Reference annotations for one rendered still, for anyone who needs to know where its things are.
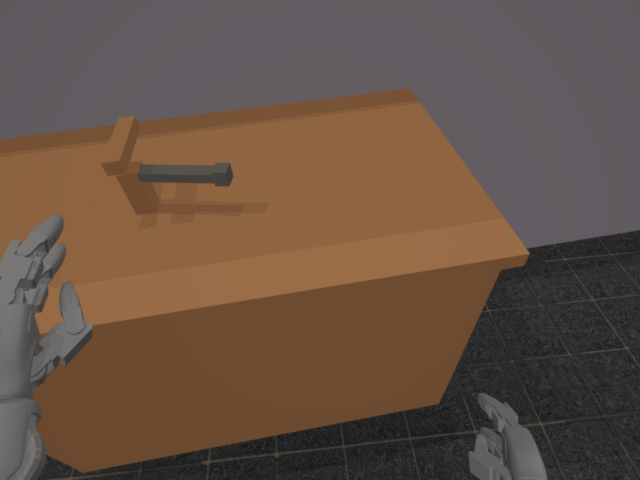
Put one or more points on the tap lever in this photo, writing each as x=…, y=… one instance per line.
x=220, y=174

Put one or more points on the robot right hand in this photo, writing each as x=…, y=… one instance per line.
x=516, y=454

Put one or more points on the robot left forearm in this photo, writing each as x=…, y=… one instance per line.
x=22, y=449

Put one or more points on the robot left hand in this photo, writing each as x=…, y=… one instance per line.
x=25, y=271

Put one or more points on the counter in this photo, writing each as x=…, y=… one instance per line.
x=339, y=276

